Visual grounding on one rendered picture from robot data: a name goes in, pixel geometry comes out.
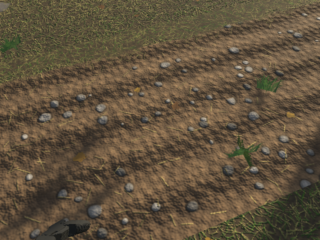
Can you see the robot left hand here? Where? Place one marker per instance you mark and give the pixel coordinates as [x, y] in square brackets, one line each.
[64, 229]

